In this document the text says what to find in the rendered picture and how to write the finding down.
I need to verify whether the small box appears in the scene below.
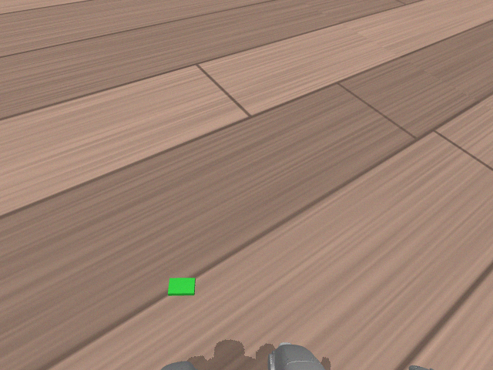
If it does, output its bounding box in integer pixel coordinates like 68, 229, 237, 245
168, 277, 196, 296

